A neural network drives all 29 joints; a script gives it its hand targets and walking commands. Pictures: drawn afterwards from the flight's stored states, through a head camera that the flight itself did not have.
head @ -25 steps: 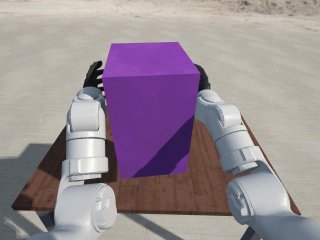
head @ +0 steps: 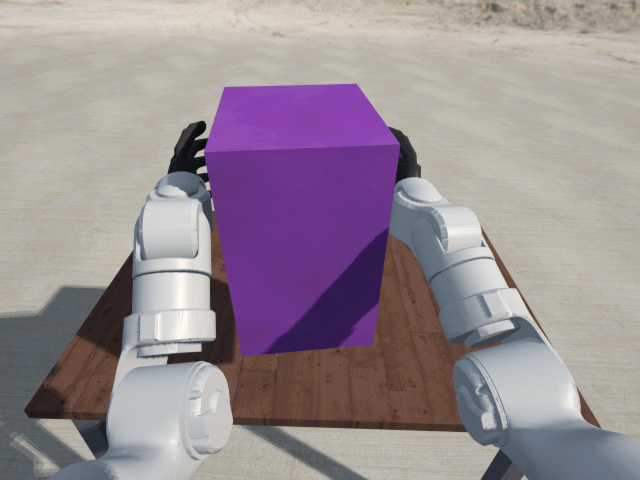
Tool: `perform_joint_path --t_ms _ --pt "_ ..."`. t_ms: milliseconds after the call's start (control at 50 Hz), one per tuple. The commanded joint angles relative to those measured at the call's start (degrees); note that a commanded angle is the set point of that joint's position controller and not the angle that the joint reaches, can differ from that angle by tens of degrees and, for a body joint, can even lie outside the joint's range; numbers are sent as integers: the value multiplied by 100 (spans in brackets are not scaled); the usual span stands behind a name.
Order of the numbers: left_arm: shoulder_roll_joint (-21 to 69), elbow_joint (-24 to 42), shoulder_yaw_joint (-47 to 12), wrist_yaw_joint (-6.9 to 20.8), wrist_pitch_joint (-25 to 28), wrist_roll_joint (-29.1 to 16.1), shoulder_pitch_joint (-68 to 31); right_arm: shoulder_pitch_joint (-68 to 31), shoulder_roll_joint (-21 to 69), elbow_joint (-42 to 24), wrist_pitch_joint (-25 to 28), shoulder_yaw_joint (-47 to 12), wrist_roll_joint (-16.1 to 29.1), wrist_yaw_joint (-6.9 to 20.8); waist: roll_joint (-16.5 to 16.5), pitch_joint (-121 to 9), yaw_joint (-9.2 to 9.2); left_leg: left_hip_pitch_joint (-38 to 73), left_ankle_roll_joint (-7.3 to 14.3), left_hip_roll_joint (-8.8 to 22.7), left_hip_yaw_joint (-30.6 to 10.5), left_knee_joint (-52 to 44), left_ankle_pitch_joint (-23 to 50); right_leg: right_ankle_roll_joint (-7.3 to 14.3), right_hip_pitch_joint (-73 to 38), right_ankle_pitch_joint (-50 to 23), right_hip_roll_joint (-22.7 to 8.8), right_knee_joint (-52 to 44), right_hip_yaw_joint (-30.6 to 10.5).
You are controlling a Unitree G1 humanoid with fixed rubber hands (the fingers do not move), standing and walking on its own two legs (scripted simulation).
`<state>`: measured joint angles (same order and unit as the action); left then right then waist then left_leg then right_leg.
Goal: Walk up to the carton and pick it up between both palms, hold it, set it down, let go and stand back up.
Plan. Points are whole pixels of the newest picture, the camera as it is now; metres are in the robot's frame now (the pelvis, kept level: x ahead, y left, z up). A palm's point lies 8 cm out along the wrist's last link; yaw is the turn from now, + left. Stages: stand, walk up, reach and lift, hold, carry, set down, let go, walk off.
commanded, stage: hold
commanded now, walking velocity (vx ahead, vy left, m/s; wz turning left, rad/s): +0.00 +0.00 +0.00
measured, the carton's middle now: (300, 218) +0.37 +0.00 +0.22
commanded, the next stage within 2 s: none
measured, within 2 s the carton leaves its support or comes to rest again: neither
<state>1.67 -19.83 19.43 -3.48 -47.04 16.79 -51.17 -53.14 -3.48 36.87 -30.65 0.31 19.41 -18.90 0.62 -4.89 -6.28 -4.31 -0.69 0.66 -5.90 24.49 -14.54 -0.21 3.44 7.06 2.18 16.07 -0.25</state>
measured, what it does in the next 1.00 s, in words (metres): stands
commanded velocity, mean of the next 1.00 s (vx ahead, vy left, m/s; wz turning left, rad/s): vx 0.00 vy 0.00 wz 0.00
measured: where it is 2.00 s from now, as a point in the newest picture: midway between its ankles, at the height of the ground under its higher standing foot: outside the picture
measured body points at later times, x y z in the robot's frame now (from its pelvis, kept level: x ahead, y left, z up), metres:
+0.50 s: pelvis +0.00 +0.00 +0.00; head -0.07 +0.03 +0.44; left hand +0.40 +0.13 +0.26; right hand +0.39 -0.13 +0.26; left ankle -0.01 +0.12 -0.75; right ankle +0.03 -0.12 -0.75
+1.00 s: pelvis +0.00 +0.00 +0.00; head -0.07 +0.03 +0.44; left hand +0.40 +0.12 +0.26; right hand +0.38 -0.13 +0.26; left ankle -0.01 +0.12 -0.75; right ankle +0.03 -0.12 -0.75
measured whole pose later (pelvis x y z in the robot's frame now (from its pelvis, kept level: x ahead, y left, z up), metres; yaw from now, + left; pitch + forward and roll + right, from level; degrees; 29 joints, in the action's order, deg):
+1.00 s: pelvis +0.00 +0.00 +0.00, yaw +0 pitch -5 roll -2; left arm 2.1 -17.9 18.8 -4.0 -47.8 16.7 -50.0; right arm -52.7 -3.9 35.9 -31.2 -0.3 20.4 -19.0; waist 0.4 -5.2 -6.9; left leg -4.5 -0.4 0.5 -5.9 24.9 -15.0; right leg -0.4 3.3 7.3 2.2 15.9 -0.7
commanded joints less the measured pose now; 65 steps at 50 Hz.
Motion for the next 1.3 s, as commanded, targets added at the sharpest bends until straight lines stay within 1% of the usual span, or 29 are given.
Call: perform_joint_path --t_ms 0,80,160,240,340,460,740,880,980,1000,1120,1280 --pt "4055 434 -2878 799 433 -1061 -4292 -5643 4176 -2238 308 -1919 814 553 -352 -2347 -87 97 -188 -432 313 -306 1726 -284 -1129 -1045 361 22 185" --pt "4061 478 -2905 784 439 -1072 -4302 -5664 4179 -2262 307 -1944 836 554 -362 -2382 -82 105 -196 -431 309 -295 1766 -282 -1129 -1063 365 29 189" --pt "4074 491 -2937 775 429 -1076 -4262 -5612 4161 -2245 295 -1953 850 549 -390 -2373 -115 140 -220 -428 289 -281 1830 -277 -1133 -1114 370 27 188" --pt "4045 491 -2886 779 411 -1030 -4207 -5572 4140 -2204 281 -1954 857 554 -387 -2315 -77 123 -213 -430 293 -293 1835 -280 -1136 -1113 370 28 188" --pt "4051 518 -2909 774 406 -1043 -4237 -5602 4140 -2233 275 -1975 893 556 -395 -2327 -72 130 -226 -427 291 -285 1891 -273 -1140 -1152 383 39 186" --pt "4098 691 -3023 767 406 -1115 -4193 -5536 4154 -2380 268 -2019 927 531 -375 -2464 -129 196 -256 -426 270 -224 2072 -274 -1203 -1372 397 69 177" --pt "4064 704 -3026 785 360 -1064 -4183 -5515 4114 -2333 236 -2013 931 531 -426 -2367 -128 155 -257 -422 273 -247 2014 -263 -1179 -1334 388 69 166" --pt "4064 686 -3007 769 375 -1080 -4213 -5516 4133 -2306 229 -2007 915 548 -385 -2382 -113 126 -242 -416 271 -262 1967 -269 -1154 -1275 385 63 159" --pt "4045 532 -2939 784 374 -1056 -4227 -5550 4100 -2208 223 -1945 870 553 -355 -2287 -126 82 -217 -414 276 -302 1805 -269 -1100 -1120 375 38 162" --pt "4044 511 -2916 785 372 -1044 -4218 -5580 4102 -2215 228 -1942 870 560 -357 -2282 -101 69 -208 -418 284 -311 1782 -272 -1079 -1090 375 37 165" --pt "4059 484 -2914 768 407 -1084 -4292 -5643 4150 -2217 235 -1947 883 560 -346 -2383 -85 73 -206 -420 279 -288 1789 -272 -1102 -1125 373 45 156" --pt "4077 479 -2924 763 431 -1114 -4330 -5632 4167 -2175 236 -1920 877 556 -346 -2399 -115 61 -202 -423 271 -290 1770 -288 -1087 -1129 363 43 156"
